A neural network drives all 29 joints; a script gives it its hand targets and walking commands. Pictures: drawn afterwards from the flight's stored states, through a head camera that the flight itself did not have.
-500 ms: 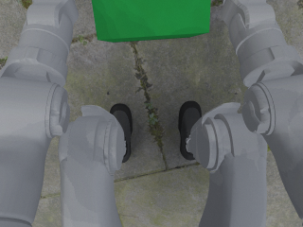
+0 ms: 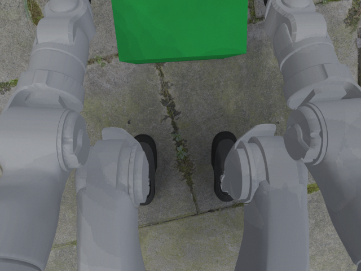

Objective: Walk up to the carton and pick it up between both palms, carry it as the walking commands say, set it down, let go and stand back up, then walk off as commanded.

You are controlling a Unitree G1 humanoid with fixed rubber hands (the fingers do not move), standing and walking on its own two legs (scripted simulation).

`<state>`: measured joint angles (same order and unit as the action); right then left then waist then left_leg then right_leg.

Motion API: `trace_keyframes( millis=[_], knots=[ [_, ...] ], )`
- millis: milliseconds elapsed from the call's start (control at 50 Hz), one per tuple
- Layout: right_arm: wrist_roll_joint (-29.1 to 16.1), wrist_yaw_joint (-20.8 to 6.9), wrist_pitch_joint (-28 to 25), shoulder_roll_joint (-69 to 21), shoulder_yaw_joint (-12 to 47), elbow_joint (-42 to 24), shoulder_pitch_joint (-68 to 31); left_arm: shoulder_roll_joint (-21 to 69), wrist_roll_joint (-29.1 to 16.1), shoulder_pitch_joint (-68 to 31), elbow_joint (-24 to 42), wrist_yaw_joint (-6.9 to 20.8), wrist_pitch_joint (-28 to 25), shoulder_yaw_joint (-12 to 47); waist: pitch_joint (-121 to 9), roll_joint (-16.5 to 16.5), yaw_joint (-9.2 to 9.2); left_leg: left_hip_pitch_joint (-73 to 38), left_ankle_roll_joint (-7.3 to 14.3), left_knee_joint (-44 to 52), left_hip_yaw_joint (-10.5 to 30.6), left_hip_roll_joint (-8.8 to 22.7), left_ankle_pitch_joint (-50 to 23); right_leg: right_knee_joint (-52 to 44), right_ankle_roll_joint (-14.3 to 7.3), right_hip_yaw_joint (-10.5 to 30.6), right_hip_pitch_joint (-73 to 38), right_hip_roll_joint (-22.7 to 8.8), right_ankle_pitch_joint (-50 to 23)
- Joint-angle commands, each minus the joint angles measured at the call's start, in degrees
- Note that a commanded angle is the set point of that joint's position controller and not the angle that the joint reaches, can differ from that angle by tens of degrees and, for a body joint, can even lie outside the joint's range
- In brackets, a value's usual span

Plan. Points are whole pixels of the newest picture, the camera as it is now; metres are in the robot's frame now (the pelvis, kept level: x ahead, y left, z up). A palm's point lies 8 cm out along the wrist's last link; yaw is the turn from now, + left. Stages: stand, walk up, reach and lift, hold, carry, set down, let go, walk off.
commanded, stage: reach and lift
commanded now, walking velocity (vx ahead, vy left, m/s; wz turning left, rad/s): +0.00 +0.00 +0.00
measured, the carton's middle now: out of the picture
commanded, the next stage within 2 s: none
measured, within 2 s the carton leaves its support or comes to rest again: leaves its support in 0.26 s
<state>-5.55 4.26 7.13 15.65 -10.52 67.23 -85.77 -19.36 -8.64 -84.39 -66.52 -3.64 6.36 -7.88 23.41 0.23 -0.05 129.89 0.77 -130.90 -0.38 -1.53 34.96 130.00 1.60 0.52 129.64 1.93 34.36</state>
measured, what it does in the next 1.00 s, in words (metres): stands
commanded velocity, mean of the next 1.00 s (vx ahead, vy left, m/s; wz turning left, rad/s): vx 0.00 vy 0.00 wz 0.00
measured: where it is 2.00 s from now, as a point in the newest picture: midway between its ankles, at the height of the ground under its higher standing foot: (184, 178)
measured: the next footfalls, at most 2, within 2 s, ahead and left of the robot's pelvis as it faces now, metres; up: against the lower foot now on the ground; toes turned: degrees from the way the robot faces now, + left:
none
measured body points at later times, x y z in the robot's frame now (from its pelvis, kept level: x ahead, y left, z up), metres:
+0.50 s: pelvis -0.01 -0.01 +0.01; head +0.34 +0.01 +0.29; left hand +0.55 +0.17 -0.12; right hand +0.55 -0.14 -0.13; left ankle +0.10 +0.11 -0.32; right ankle +0.11 -0.12 -0.32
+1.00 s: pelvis +0.00 +0.00 +0.04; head +0.33 +0.02 +0.35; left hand +0.54 +0.16 -0.08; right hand +0.54 -0.14 -0.08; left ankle +0.10 +0.11 -0.32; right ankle +0.11 -0.13 -0.32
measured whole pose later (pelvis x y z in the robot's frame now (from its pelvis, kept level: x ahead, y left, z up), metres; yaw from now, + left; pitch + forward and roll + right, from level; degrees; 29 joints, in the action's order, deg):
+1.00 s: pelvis +0.00 +0.00 +0.04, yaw +0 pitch +44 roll -2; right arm 2.3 13.6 16.4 5.8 -19.8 46.2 -71.1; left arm -8.4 1.8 -73.7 -50.1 -17.0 15.4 -14.9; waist 3.7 0.1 -0.3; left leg 131.7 -1.3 -120.2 2.1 -6.1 32.0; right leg 119.3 4.0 2.2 130.4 4.9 32.7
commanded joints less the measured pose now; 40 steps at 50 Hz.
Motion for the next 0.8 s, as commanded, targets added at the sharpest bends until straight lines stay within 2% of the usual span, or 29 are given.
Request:
trace_keyframes(
  millis=[0,100,220,320,420,500,640,780],
  knots=[
    [-3.96,-13.75,-1.04,-53.32,12.22,-10.74,-24.43,53.67,-2.57,-28.43,11.07,15.43,-0.11,14.54,-57.78,-2.02,-1.27,-25.96,0.05,10.14,-0.61,-4.74,-22.69,-7.81,-2.19,-3.4,-24.96,4.59,-22.06],
    [-6.42,-13.26,-1.4,-54.59,14.77,-14.89,-27.83,55.04,-4.28,-31.25,15.32,14.63,-0.23,17.02,-65.92,-2.05,-0.68,-31.37,-0.29,10.08,-0.77,-4.82,-25.72,-7.57,-1.83,-4.14,-27.67,4.8,-24.24],
    [-9.65,-11.73,-1.6,-55.5,18.6,-22.73,-35.46,55.95,-6.56,-36.93,22.39,12.66,-0.3,19.63,-82.05,-1.66,1.02,-40.05,-0.71,10.44,-1.55,-5.01,-29.57,-8.11,-1.24,-4.65,-34.03,5.21,-27.02],
    [-9.64,-10.38,-1.03,-55.4,19.11,-26.51,-41.02,56.72,-5.81,-38.26,22.34,11.84,0.73,18.22,-86.45,-0.64,2.12,-40.64,-0.65,11.81,-2.53,-5.12,-26.12,-9.88,-0.78,-4.9,-37.08,5.53,-24.01],
    [-6.32,-10.12,0.66,-56.43,16.09,-25.23,-40.94,59.23,-2.55,-35.98,18.03,13.01,2.91,14.15,-83.1,-0.1,1.37,-36.01,-0.4,13.81,-3.36,-5.04,-19.6,-12.37,-0.66,-5.33,-37.13,5.78,-18.99],
    [-2.81,-10.75,2.4,-59.18,13.4,-24.02,-37.91,62.23,0.28,-33.34,16.03,14.7,4.74,11.45,-81.13,-0.49,0.21,-32.62,-0.47,15.12,-3.85,-5.33,-17.47,-14.03,-0.71,-5.63,-36.23,5.93,-17.7],
    [0.83,-11.85,4.74,-63.66,13.01,-27.63,-34.48,65.95,3.42,-30.18,17.09,16.04,6.62,10.42,-86.87,-1.78,-0.56,-31.96,-1.03,16.52,-4.39,-6.46,-20.86,-15.56,-0.41,-5.8,-36.32,6.11,-20.89],
    [0.41,-12.69,5.1,-63.59,16.08,-30.12,-33.14,68.16,3.84,-29.34,21.9,14.44,6.83,14.29,-94.72,-2.55,-1.1,-39.13,-2.0,18.14,-3.34,-6.73,-25.82,-16.05,-0.44,-6.67,-34.0,6.19,-22.47]
  ],
)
